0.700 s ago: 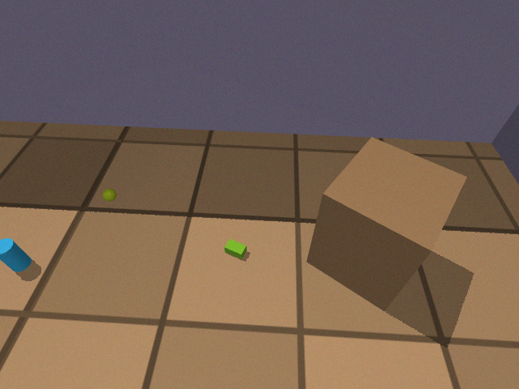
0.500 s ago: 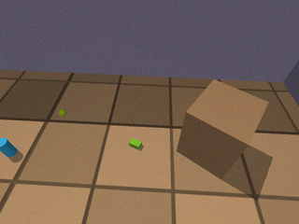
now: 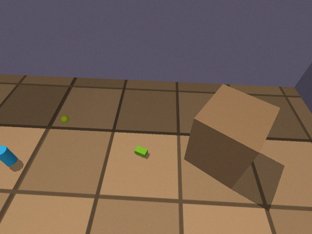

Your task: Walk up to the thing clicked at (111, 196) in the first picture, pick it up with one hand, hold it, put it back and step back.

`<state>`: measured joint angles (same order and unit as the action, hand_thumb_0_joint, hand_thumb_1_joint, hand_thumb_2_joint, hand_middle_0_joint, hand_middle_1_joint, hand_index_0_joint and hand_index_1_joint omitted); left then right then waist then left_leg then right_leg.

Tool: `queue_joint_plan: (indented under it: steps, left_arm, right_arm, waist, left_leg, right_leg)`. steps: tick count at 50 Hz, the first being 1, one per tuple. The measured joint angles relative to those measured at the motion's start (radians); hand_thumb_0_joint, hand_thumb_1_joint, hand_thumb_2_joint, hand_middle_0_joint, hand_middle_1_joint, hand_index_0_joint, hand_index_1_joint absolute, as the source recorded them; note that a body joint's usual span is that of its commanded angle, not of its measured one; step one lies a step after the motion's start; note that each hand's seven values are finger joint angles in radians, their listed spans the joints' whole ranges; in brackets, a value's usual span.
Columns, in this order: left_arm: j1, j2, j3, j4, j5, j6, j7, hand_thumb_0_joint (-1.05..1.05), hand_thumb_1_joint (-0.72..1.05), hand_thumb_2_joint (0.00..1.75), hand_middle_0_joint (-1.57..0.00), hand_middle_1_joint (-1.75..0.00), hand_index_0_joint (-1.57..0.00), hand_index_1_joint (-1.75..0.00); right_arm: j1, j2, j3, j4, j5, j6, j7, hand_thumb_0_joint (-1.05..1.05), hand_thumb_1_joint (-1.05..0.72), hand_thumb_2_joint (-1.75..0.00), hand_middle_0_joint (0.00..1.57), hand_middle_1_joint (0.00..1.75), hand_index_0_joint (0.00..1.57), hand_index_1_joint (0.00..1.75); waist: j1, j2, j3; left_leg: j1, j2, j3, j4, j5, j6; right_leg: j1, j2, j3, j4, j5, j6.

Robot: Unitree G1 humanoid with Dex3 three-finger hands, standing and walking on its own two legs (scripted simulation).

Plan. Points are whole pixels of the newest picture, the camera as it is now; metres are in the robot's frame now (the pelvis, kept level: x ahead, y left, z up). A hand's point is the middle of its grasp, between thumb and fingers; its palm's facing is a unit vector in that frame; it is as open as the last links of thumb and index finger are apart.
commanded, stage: stand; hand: left
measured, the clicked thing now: (64, 118) +1.12 +0.76 -0.75
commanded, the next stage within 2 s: walk up in 0.42 s
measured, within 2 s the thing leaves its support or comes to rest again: neither
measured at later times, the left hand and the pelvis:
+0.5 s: hand out of the picture +0.07 +0.26 -0.15, palm faces +0.03 -0.94 -0.34, open 7.4 cm; pelvis +0.01 +0.00 +0.00, yaw +3 degrees
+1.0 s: hand out of the picture +0.16 +0.41 -0.16, palm faces +0.18 -0.92 -0.33, open 7.4 cm; pelvis +0.16 +0.12 -0.01, yaw +15 degrees
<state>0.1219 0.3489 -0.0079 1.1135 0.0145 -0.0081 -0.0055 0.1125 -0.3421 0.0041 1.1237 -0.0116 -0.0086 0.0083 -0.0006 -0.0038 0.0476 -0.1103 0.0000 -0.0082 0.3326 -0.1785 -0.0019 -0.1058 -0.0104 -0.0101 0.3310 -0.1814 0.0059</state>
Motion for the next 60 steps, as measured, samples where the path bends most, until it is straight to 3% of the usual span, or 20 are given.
queue_joint_plan:
  steps: [21, 23, 25, 27, 29, 34, 37, 39, 40, 42, 44, 47, 52, 57, 60]
  left_arm:
    - [0.007, -0.001, -0.002, 0.001, -0.001, 0.0, 0.0, 0.0, 0.9, 0.9, -0.2, -0.3, -0.2, -0.3]
    - [0.015, -0.001, 0.023, -0.021, 0.006, -0.01, -0.016, 0.0, 0.9, 0.9, -0.2, -0.3, -0.2, -0.3]
    - [0.033, 0.009, 0.05, -0.062, 0.018, -0.033, -0.023, 0.0, 0.9, 0.9, -0.2, -0.3, -0.21, -0.3]
    - [0.052, 0.021, 0.068, -0.097, 0.024, -0.048, -0.021, 0.0, 0.9, 0.9, -0.21, -0.3, -0.21, -0.31]
    - [0.068, 0.033, 0.077, -0.115, 0.03, -0.054, -0.019, 0.0, 0.9, 0.9, -0.21, -0.3, -0.21, -0.31]
    - [0.112, 0.088, 0.097, -0.148, 0.037, -0.056, -0.033, 0.0, 0.9, 0.9, -0.21, -0.3, -0.21, -0.31]
    - [0.131, 0.12, 0.101, -0.154, 0.041, -0.047, -0.04, 0.01, 0.9, 0.9, -0.21, -0.3, -0.21, -0.31]
    - [0.145, 0.136, 0.101, -0.155, 0.04, -0.037, -0.041, 0.01, 0.9, 0.9, -0.2, -0.3, -0.2, -0.3]
    - [0.145, 0.138, 0.1, -0.151, 0.034, -0.028, -0.039, 0.01, 0.9, 0.9, -0.2, -0.3, -0.2, -0.3]
    - [0.13, 0.135, 0.084, -0.142, 0.022, -0.012, -0.039, 0.01, 0.91, 0.9, -0.2, -0.3, -0.2, -0.3]
    - [0.116, 0.136, 0.069, -0.146, 0.008, -0.016, -0.046, 0.01, 0.91, 0.9, -0.2, -0.3, -0.2, -0.3]
    - [0.108, 0.124, 0.06, -0.165, -0.001, -0.031, -0.059, 0.01, 0.91, 0.9, -0.2, -0.3, -0.2, -0.3]
    - [0.113, 0.095, 0.06, -0.193, 0.004, -0.029, -0.081, 0.01, 0.91, 0.9, -0.2, -0.3, -0.2, -0.3]
    - [0.112, 0.079, 0.069, -0.204, 0.008, -0.033, -0.09, 0.01, 0.9, 0.9, -0.2, -0.3, -0.2, -0.3]
    - [0.117, 0.081, 0.079, -0.221, 0.009, -0.053, -0.085, 0.01, 0.9, 0.9, -0.2, -0.3, -0.2, -0.3]
  right_arm:
    - [0.001, -0.002, 0.002, -0.001, 0.0, 0.0, -0.001, 0.01, -0.91, -0.9, 0.21, 0.3, 0.2, 0.3]
    - [0.027, -0.009, -0.023, -0.036, -0.011, 0.011, 0.025, 0.01, -0.91, -0.9, 0.21, 0.3, 0.2, 0.3]
    - [0.057, -0.02, -0.042, -0.065, -0.027, 0.03, 0.05, 0.01, -0.91, -0.9, 0.21, 0.3, 0.2, 0.3]
    - [0.077, -0.038, -0.06, -0.088, -0.038, 0.041, 0.072, 0.01, -0.91, -0.9, 0.21, 0.3, 0.2, 0.3]
    - [0.092, -0.062, -0.081, -0.112, -0.039, 0.042, 0.092, 0.01, -0.91, -0.9, 0.21, 0.3, 0.2, 0.3]
    - [0.115, -0.1, -0.116, -0.151, -0.036, 0.037, 0.123, 0.01, -0.91, -0.9, 0.2, 0.3, 0.2, 0.3]
    - [0.126, -0.113, -0.125, -0.164, -0.029, 0.023, 0.126, 0.01, -0.91, -0.9, 0.2, 0.3, 0.2, 0.3]
    - [0.129, -0.118, -0.132, -0.173, -0.027, 0.002, 0.115, 0.01, -0.91, -0.9, 0.2, 0.3, 0.2, 0.3]
    - [0.125, -0.114, -0.133, -0.183, -0.028, -0.009, 0.105, 0.01, -0.91, -0.9, 0.2, 0.3, 0.2, 0.3]
    - [0.133, -0.095, -0.124, -0.202, -0.009, -0.024, 0.091, 0.01, -0.91, -0.9, 0.2, 0.3, 0.2, 0.3]
    - [0.151, -0.067, -0.101, -0.212, -0.001, -0.029, 0.082, 0.01, -0.91, -0.9, 0.2, 0.3, 0.2, 0.3]
    - [0.192, -0.036, -0.072, -0.222, 0.003, -0.039, 0.072, 0.01, -0.91, -0.9, 0.21, 0.3, 0.2, 0.3]
    - [0.246, -0.023, -0.055, -0.239, -0.003, -0.052, 0.068, 0.01, -0.91, -0.9, 0.21, 0.3, 0.2, 0.3]
    - [0.277, -0.038, -0.056, -0.259, -0.001, -0.056, 0.064, 0.01, -0.9, -0.89, 0.21, 0.3, 0.21, 0.3]
    - [0.293, -0.053, -0.058, -0.272, -0.001, -0.051, 0.055, 0.01, -0.9, -0.9, 0.21, 0.3, 0.21, 0.3]
  waist:
    - [0.002, 0.005, 0.002]
    - [-0.006, 0.013, -0.008]
    - [-0.001, 0.009, -0.023]
    - [0.012, 0.006, -0.024]
    - [0.014, 0.016, -0.018]
    - [0.021, 0.01, -0.002]
    - [0.024, -0.003, -0.007]
    - [0.02, -0.031, -0.008]
    - [0.013, -0.043, -0.001]
    - [-0.011, -0.044, 0.006]
    - [-0.018, -0.061, 0.011]
    - [-0.022, -0.073, 0.008]
    - [-0.027, -0.053, 0.003]
    - [-0.032, -0.018, 0.004]
    - [-0.026, 0.009, -0.001]
  left_leg:
    - [0.003, 0.0, -0.003, -0.005, -0.001, -0.002]
    - [-0.044, -0.002, -0.027, 0.082, -0.105, 0.02]
    - [-0.143, -0.005, -0.018, 0.28, -0.195, 0.033]
    - [-0.245, 0.01, -0.002, 0.459, -0.201, 0.023]
    - [-0.316, 0.044, -0.003, 0.537, -0.186, 0.009]
    - [-0.36, 0.127, 0.003, 0.413, -0.121, -0.013]
    - [-0.321, 0.137, 0.042, 0.322, -0.068, -0.005]
    - [-0.294, 0.1, 0.072, 0.325, -0.048, -0.003]
    - [-0.3, 0.082, 0.081, 0.37, -0.076, -0.001]
    - [-0.288, 0.06, 0.071, 0.389, -0.111, 0.013]
    - [-0.236, 0.038, 0.071, 0.332, -0.107, 0.024]
    - [-0.15, 0.011, 0.064, 0.234, -0.091, 0.029]
    - [-0.037, -0.012, 0.041, 0.137, -0.109, 0.036]
    - [0.039, -0.012, 0.011, 0.13, -0.181, 0.011]
    - [0.042, 0.009, -0.012, 0.235, -0.281, -0.001]
  right_leg:
    - [0.002, 0.0, -0.003, -0.001, -0.005, -0.001]
    - [-0.014, 0.001, -0.026, 0.036, -0.071, -0.013]
    - [-0.023, -0.01, -0.052, 0.044, -0.071, -0.027]
    - [-0.015, -0.024, -0.074, 0.032, -0.053, -0.03]
    - [0.011, -0.032, -0.099, 0.015, -0.06, -0.023]
    - [0.072, -0.07, -0.147, 0.032, -0.116, 0.014]
    - [0.081, -0.111, -0.168, 0.122, -0.206, 0.024]
    - [0.042, -0.17, -0.151, 0.281, -0.291, -0.012]
    - [-0.013, -0.18, -0.104, 0.426, -0.322, -0.025]
    - [-0.13, -0.129, -0.025, 0.674, -0.325, -0.045]
    - [-0.23, -0.102, -0.003, 0.784, -0.258, -0.052]
    - [-0.33, -0.1, -0.016, 0.735, -0.172, -0.042]
    - [-0.402, -0.102, -0.025, 0.511, -0.089, -0.016]
    - [-0.39, -0.088, -0.032, 0.329, 0.004, -0.025]
    - [-0.316, -0.053, -0.055, 0.241, 0.031, -0.04]
